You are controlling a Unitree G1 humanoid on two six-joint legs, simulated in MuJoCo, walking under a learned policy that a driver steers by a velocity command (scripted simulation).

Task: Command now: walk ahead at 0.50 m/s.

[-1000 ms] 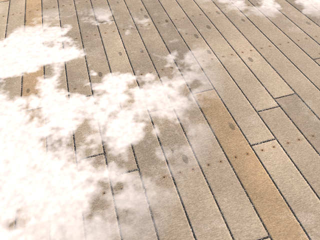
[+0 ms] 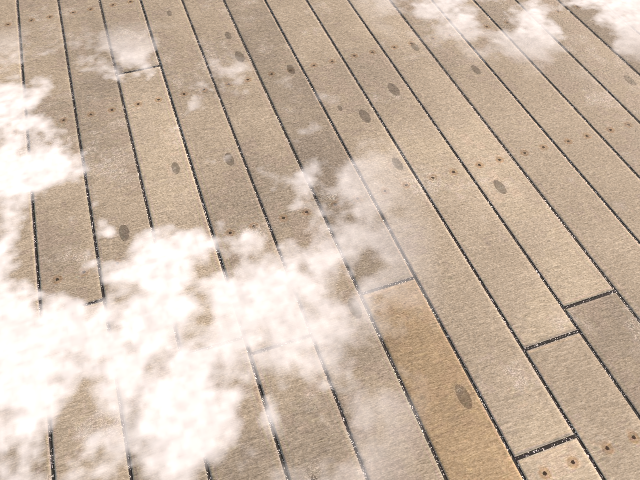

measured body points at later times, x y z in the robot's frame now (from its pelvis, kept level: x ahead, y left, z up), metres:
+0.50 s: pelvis +0.27 +0.00 +0.01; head +0.31 +0.01 +0.45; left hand +0.17 +0.23 -0.14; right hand +0.48 -0.18 -0.12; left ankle +0.40 +0.11 -0.70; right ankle +0.13 -0.08 -0.72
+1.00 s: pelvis +0.53 +0.08 +0.02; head +0.56 +0.10 +0.46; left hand +0.62 +0.37 -0.09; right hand +0.62 -0.19 -0.11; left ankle +0.40 +0.09 -0.72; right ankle +0.74 +0.00 -0.68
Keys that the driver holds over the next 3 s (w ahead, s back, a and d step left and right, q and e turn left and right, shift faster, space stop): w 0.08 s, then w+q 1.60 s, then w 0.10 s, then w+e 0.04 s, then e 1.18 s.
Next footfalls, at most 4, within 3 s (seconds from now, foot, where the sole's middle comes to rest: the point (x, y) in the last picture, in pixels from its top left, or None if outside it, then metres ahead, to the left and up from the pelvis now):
0.56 left None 0.44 0.10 -0.76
1.10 right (284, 328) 0.79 0.07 -0.76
1.62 left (135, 324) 0.83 0.42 -0.76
2.14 right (104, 241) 1.08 0.52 -0.76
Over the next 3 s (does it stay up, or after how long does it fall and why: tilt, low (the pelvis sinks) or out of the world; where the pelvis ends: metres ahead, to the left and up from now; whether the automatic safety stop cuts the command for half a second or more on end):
stays up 0.94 0.54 0.02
